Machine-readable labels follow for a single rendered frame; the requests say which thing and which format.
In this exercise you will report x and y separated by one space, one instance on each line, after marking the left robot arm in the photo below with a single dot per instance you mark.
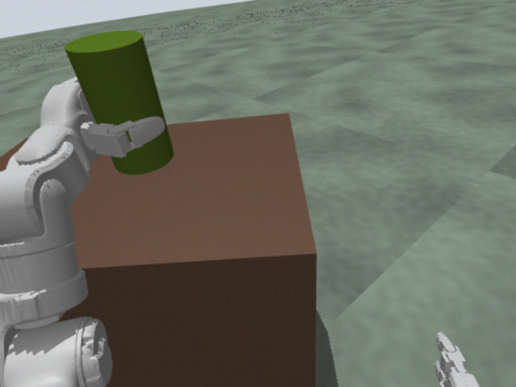
39 274

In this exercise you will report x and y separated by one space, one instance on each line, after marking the can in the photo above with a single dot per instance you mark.
116 78

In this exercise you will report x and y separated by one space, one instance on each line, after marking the left robot hand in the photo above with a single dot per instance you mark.
66 105

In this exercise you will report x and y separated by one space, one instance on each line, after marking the right robot hand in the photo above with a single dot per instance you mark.
450 369

